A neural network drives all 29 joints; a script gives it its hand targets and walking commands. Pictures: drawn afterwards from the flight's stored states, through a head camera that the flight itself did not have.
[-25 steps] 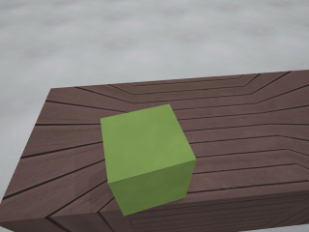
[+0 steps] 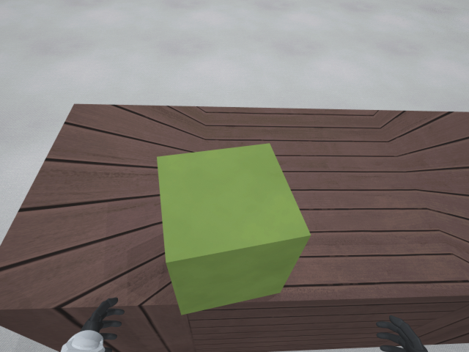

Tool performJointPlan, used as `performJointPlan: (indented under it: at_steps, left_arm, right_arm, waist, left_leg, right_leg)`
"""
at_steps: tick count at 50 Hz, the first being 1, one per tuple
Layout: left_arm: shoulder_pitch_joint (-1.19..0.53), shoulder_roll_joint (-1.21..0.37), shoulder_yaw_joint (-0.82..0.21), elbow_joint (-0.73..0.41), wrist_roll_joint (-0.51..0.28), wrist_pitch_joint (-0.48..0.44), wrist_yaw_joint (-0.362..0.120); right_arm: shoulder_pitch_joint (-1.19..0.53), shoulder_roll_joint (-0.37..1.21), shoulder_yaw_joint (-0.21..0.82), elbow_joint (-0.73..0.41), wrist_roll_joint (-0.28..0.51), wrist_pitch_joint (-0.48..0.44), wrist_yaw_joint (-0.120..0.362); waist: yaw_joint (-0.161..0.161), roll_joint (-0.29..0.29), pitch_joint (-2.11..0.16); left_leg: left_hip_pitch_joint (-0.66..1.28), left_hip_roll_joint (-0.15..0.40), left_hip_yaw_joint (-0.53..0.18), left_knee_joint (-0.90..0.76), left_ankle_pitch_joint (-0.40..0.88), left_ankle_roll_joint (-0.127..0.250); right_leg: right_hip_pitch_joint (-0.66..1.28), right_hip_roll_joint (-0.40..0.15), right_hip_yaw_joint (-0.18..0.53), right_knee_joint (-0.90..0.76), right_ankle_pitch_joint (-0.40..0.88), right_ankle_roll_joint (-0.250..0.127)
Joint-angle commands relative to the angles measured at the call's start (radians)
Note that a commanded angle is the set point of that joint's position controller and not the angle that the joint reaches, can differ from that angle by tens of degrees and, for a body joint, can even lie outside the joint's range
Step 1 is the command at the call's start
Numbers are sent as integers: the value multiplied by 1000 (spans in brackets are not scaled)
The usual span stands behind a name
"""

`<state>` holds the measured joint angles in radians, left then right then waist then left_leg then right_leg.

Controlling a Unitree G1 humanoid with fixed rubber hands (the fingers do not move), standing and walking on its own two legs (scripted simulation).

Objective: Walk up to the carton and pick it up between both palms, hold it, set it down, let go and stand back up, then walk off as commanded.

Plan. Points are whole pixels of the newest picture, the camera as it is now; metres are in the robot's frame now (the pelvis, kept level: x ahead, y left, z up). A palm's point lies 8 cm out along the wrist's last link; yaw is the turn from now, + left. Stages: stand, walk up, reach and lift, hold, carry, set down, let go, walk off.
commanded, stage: reach and lift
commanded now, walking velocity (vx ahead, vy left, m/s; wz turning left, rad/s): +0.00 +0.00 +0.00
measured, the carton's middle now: (224, 231) +0.36 +0.04 -0.03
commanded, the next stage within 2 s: none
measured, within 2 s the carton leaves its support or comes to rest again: neither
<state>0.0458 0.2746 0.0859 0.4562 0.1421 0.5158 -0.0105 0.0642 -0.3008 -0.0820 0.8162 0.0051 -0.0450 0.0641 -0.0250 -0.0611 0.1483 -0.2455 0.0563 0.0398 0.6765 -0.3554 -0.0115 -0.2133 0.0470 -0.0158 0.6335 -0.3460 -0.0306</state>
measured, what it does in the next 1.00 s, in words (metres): stands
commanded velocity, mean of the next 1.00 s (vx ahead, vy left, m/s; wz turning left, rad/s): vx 0.00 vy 0.00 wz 0.00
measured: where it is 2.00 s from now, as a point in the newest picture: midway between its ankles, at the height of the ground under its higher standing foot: outside the picture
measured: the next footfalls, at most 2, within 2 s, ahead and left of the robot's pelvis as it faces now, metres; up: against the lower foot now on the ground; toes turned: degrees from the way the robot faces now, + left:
none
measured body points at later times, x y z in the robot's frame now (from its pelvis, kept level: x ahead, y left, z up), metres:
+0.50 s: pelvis +0.01 +0.01 +0.02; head +0.01 +0.03 +0.47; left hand +0.19 +0.25 -0.07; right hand +0.14 -0.25 -0.06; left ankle +0.01 +0.12 -0.72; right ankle +0.00 -0.10 -0.72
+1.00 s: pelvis +0.01 +0.02 +0.02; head +0.00 +0.03 +0.47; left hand +0.17 +0.26 -0.05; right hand +0.17 -0.20 -0.05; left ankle +0.01 +0.12 -0.72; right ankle +0.00 -0.10 -0.72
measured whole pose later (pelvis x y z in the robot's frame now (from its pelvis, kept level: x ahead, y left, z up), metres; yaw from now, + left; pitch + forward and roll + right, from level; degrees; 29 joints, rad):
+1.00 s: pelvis +0.01 +0.02 +0.02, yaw -1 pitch -5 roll +0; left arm 0.26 0.22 0.01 0.54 -0.09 -0.18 0.05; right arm 0.26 -0.13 -0.03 0.67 0.08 -0.35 0.03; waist 0.03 -0.02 0.07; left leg -0.06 0.01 0.07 0.37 -0.22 0.01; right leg -0.04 0.01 0.01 0.36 -0.22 -0.01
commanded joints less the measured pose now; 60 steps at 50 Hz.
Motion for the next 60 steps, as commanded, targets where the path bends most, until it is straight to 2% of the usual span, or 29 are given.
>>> performJointPlan:
  at_steps: [1,2,4,9,11,14,16,17,18,20,23,24,28,31,35,36,39,40,42,43,45,47,48,50,52,53,57,59,60]
  left_arm:
    - [-66,142,10,-131,-34,-69,22]
    - [-54,141,24,-153,-45,-90,35]
    - [-74,122,15,-179,-58,-113,40]
    - [-33,137,-18,-150,-108,-169,32]
    - [-37,138,-2,-140,-105,-202,28]
    - [16,132,7,-139,-121,-235,37]
    - [41,94,5,-79,-107,-246,33]
    - [30,101,7,-136,-119,-260,40]
    - [28,73,8,-134,-118,-263,50]
    - [46,94,18,-96,-123,-288,44]
    - [88,83,41,-99,-120,-332,52]
    - [94,69,43,-71,-128,-346,53]
    - [56,74,17,-148,-142,-431,75]
    - [72,87,19,-86,-162,-478,57]
    - [71,50,-26,-135,-167,-538,86]
    - [96,58,-21,-78,-167,-548,84]
    - [124,34,-48,-93,-204,-600,75]
    - [126,52,-30,-73,-223,-616,68]
    - [158,59,-7,-51,-205,-653,59]
    - [147,66,-10,-30,-219,-675,49]
    - [127,54,-23,-64,-218,-715,63]
    - [167,48,-33,-6,-228,-735,62]
    - [147,30,-67,-79,-240,-755,68]
    - [165,34,-77,-103,-249,-792,72]
    - [251,21,-60,2,-237,-807,57]
    - [223,20,-74,-26,-255,-830,51]
    - [170,23,-112,-89,-263,-886,79]
    - [208,16,-107,-45,-246,-909,83]
    - [219,15,-102,-31,-243,-920,77]
  right_arm:
    - [13,-161,-51,-89,-3,-42,-3]
    - [31,-150,-55,-116,0,-57,0]
    - [26,-160,-54,-123,4,-78,6]
    - [69,-141,-67,-188,2,-97,-20]
    - [95,-94,-30,-227,4,-103,-24]
    - [140,-96,-57,-206,3,-113,-28]
    - [122,-85,-38,-216,0,-113,-19]
    - [121,-102,-75,-238,4,-131,-22]
    - [114,-82,-50,-212,-4,-129,-16]
    - [122,-78,-50,-281,4,-139,-19]
    - [137,-69,-44,-278,16,-167,-17]
    - [128,-59,-23,-272,20,-163,-15]
    - [143,-11,-12,-306,29,-188,-9]
    - [155,8,-4,-326,23,-199,-29]
    - [130,7,-30,-255,55,-231,-14]
    - [139,18,-18,-263,44,-234,-18]
    - [178,39,-14,-245,59,-251,-30]
    - [142,39,-19,-272,54,-268,-38]
    - [166,63,16,-268,63,-297,-45]
    - [152,58,20,-286,60,-313,-50]
    - [131,48,12,-273,66,-329,-45]
    - [150,54,10,-253,74,-344,-43]
    - [127,44,1,-273,94,-362,-39]
    - [143,59,27,-281,94,-385,-39]
    - [210,71,33,-234,103,-403,-40]
    - [198,72,47,-256,103,-413,-44]
    - [130,54,25,-278,127,-443,-28]
    - [176,79,48,-276,130,-452,-27]
    - [201,76,61,-253,127,-457,-26]
  waist:
    - [-7,106,-194]
    - [2,77,-208]
    - [-4,118,-214]
    - [-6,-5,-182]
    - [24,10,-226]
    - [10,17,-229]
    - [38,57,-180]
    - [16,86,-204]
    - [28,105,-165]
    - [55,35,-169]
    - [49,40,-172]
    - [71,28,-126]
    - [55,78,-144]
    - [59,6,-137]
    - [52,181,-134]
    - [40,121,-127]
    - [15,110,-130]
    - [35,41,-158]
    - [41,82,-146]
    - [40,53,-140]
    - [69,58,-121]
    - [62,46,-107]
    - [67,87,-165]
    - [50,92,-171]
    - [56,50,-127]
    - [58,38,-125]
    - [66,114,-105]
    - [73,99,-74]
    - [62,55,-91]
  left_leg:
    - [175,-32,14,-137,218,-15]
    - [180,-38,15,-151,220,-2]
    - [208,-39,14,-151,278,-17]
    - [169,-38,20,-218,235,4]
    - [203,-38,39,-229,200,8]
    - [226,-46,33,-251,261,2]
    - [231,-55,46,-281,245,-8]
    - [249,-44,27,-281,257,-14]
    - [213,-46,28,-286,240,-11]
    - [207,-48,42,-300,227,7]
    - [231,-53,41,-305,331,-4]
    - [213,-56,39,-319,292,0]
    - [234,-50,36,-347,265,-8]
    - [216,-55,49,-353,256,4]
    - [224,-31,17,-383,219,-35]
    - [230,-36,18,-380,252,-25]
    - [227,-26,6,-371,292,-33]
    - [245,-40,14,-348,344,-20]
    - [243,-60,20,-334,389,-23]
    - [234,-63,21,-331,366,-17]
    - [229,-42,7,-359,352,-20]
    - [240,-47,4,-357,348,-19]
    - [253,-40,-4,-343,395,-36]
    - [256,-48,-5,-333,418,-32]
    - [266,-47,-13,-328,485,-28]
    - [252,-59,-2,-324,433,-23]
    - [206,-44,-12,-351,322,-38]
    - [206,-46,-26,-345,354,-30]
    - [226,-55,-16,-328,412,-31]
  right_leg:
    - [-87,-43,-5,-155,426,31]
    - [-40,-39,-4,-167,418,29]
    - [-59,-32,-14,-177,442,21]
    - [2,-18,-11,-215,480,48]
    - [-10,-29,9,-231,410,51]
    - [14,-9,5,-248,393,39]
    - [-11,-14,4,-283,298,27]
    - [2,-17,0,-285,303,20]
    - [-12,-28,10,-272,265,14]
    - [3,-26,18,-294,270,29]
    - [34,-19,21,-307,348,30]
    - [19,-24,27,-311,282,29]
    - [6,-29,25,-335,220,11]
    - [45,-33,41,-356,202,23]
    - [39,-25,28,-339,167,-7]
    - [38,-25,33,-346,191,-9]
    - [73,-23,26,-341,224,-3]
    - [58,-32,45,-367,238,0]
    - [91,-42,57,-363,289,5]
    - [77,-49,60,-364,307,11]
    - [85,-28,39,-354,222,8]
    - [88,-29,50,-367,215,-3]
    - [85,-23,36,-347,241,-6]
    - [104,-23,43,-355,276,-11]
    - [101,-29,49,-360,308,-9]
    - [95,-38,55,-373,285,0]
    - [101,-29,43,-347,187,-7]
    - [97,-35,57,-348,218,-12]
    - [89,-36,56,-355,252,-2]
